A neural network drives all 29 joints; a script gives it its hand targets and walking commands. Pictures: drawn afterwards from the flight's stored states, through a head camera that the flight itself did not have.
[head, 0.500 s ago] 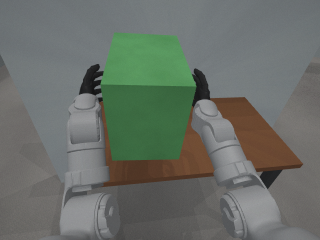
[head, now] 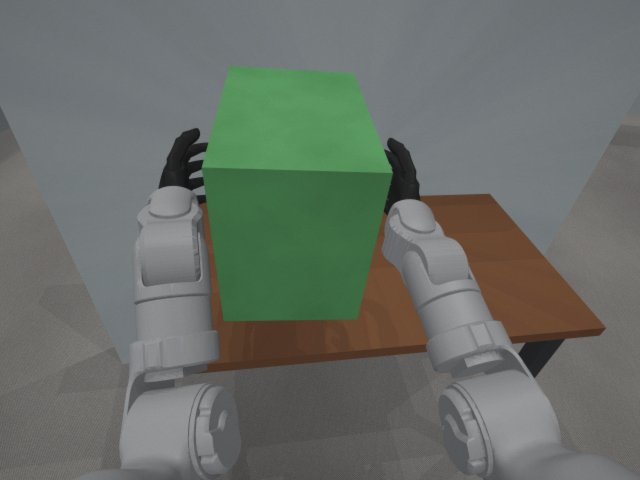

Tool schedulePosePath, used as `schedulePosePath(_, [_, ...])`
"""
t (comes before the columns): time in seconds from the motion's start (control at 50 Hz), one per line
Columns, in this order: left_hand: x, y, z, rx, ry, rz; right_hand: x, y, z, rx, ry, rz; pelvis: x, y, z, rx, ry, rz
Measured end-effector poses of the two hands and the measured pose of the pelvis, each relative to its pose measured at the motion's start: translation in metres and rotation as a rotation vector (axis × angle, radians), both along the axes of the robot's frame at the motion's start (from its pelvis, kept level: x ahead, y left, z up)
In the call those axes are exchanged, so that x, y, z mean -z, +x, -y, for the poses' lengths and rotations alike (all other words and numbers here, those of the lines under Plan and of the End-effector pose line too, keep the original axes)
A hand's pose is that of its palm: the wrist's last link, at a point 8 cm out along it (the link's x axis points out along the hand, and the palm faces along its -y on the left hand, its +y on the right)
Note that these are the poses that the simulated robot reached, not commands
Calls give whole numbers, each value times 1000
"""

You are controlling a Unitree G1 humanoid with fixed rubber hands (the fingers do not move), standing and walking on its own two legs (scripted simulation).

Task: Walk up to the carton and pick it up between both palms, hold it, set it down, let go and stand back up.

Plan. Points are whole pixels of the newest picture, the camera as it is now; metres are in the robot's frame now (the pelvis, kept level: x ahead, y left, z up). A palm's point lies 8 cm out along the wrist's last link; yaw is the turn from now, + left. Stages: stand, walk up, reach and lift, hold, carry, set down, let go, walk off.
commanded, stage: hold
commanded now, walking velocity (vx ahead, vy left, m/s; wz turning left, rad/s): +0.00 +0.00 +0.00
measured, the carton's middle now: (292, 190) +0.43 +0.01 +0.19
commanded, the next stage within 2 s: set down in 0.76 s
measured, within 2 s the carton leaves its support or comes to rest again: neither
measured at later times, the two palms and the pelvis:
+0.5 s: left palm (178, 195) +0.37 +0.14 +0.23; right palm (401, 202) +0.36 -0.12 +0.22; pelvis +0.00 +0.00 +0.00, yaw +0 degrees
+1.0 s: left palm (179, 188) +0.37 +0.14 +0.24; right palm (403, 197) +0.36 -0.12 +0.22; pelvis +0.00 +0.00 +0.00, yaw +0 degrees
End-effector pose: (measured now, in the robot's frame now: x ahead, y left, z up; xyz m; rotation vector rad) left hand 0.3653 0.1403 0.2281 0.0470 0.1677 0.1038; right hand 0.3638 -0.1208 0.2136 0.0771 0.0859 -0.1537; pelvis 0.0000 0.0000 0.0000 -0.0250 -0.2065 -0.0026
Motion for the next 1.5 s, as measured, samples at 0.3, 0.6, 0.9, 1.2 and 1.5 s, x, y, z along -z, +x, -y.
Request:
schedulePosePath(0.3, [0, 0, 0, 1, -1, 0, 0, 0, 0, 1, -1, 1, 0, 0, 0, -1, 0, 0])
schedulePosePath(0.6, [0, 0, 0, 1, -1, 0, -1, 0, 0, 1, -1, 3, 0, 0, 0, 0, 0, 0])
schedulePosePath(0.9, [-1, 0, 0, 2, -1, 14, -2, 0, 0, 3, 2, 18, 0, 0, 0, -3, 0, 0])
schedulePosePath(1.2, [13, 19, 2, 28, 31, 51, 20, 13, 2, 26, -23, 108, -2, 6, 0, -16, 9, 2])
schedulePosePath(1.5, [68, 33, 12, 48, 11, 48, 56, 25, 13, 31, -76, 138, -2, 20, -3, -23, -10, -61])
